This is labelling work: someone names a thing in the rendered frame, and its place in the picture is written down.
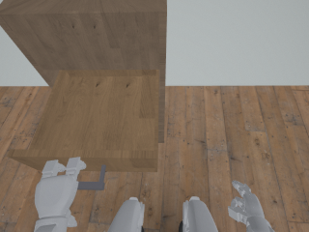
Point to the left robot shin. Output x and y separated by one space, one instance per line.
138 229

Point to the drawer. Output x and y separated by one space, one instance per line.
105 117

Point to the right robot forearm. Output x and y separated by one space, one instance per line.
258 224

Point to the right robot shin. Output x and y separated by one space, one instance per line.
186 229

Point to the handle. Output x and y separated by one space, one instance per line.
84 185

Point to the robot left hand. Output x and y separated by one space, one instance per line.
55 193

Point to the left robot forearm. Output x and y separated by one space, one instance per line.
51 224

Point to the cabinet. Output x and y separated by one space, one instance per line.
90 35

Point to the robot shin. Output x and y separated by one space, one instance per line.
138 229
186 229

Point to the robot right hand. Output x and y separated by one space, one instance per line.
249 206

